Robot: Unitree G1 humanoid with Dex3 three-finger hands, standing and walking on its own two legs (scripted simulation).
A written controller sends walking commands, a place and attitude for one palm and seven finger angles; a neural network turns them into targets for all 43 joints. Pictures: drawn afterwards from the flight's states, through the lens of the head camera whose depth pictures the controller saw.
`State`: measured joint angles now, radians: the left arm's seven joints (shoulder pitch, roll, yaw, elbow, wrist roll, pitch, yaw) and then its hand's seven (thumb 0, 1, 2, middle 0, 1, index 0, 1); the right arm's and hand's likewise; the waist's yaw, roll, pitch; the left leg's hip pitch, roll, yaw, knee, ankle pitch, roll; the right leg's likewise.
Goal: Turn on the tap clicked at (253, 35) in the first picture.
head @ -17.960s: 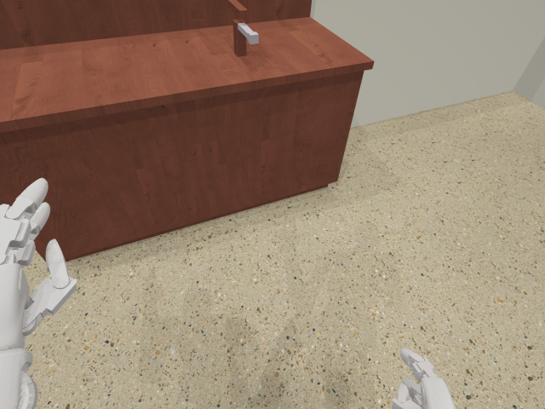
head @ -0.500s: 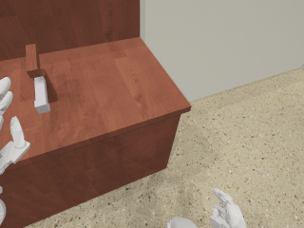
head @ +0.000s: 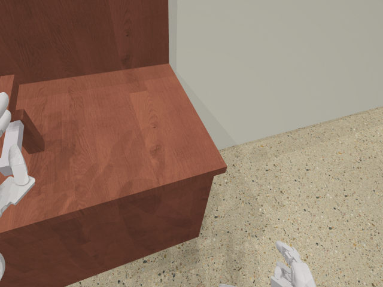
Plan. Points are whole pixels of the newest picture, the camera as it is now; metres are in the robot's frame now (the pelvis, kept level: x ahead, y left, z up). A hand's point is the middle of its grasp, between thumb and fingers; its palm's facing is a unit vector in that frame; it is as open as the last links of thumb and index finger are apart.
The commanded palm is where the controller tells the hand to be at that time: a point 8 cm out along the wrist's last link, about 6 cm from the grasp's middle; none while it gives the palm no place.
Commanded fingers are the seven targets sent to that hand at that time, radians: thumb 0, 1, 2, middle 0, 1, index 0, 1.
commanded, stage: come to a stop and stand still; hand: left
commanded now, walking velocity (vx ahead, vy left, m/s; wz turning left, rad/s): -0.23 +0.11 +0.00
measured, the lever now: (9, 165) +0.31 +0.38 +0.08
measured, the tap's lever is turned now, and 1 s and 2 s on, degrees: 0 0 0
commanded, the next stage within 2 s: look again from close up in 0.80 s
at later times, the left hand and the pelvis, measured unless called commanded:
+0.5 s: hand (29, 189) +0.21 +0.25 +0.18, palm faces +0.47 -0.79 -0.39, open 7.4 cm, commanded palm +0.16 +0.27 +0.19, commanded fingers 0.00 0.90 0.90 -0.20 -0.30 -0.20 -0.30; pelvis +0.01 -0.01 +0.00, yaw +1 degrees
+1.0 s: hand (34, 162) +0.25 +0.26 +0.19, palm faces +0.38 -0.84 -0.39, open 7.4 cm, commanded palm +0.18 +0.28 +0.19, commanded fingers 0.00 0.90 0.90 -0.20 -0.30 -0.20 -0.30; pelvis +0.01 +0.01 +0.01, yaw -3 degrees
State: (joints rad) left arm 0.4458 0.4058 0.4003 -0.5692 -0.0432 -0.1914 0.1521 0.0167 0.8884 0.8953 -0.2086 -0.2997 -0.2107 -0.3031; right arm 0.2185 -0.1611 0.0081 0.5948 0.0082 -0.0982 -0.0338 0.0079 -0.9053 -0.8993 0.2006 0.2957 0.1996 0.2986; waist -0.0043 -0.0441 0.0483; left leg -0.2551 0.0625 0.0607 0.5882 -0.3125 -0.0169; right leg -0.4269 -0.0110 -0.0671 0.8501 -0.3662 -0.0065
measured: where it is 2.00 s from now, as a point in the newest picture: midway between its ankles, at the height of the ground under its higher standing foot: outside the picture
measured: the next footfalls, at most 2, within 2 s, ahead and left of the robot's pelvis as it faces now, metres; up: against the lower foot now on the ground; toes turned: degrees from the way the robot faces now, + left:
left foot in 0.36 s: +0.06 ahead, +0.12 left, +0.00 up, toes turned +4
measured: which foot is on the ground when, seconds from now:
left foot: down 0.00-0.10, up 0.12-0.34, down 0.36-1.00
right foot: down 0.00-1.00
